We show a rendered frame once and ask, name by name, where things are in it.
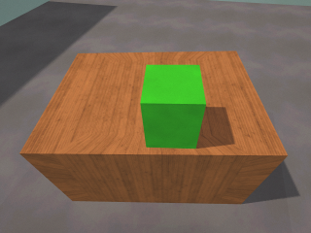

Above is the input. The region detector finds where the pedestal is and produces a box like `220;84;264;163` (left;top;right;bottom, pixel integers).
19;50;288;205

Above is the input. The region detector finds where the carton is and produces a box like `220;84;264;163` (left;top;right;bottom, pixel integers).
140;64;206;149

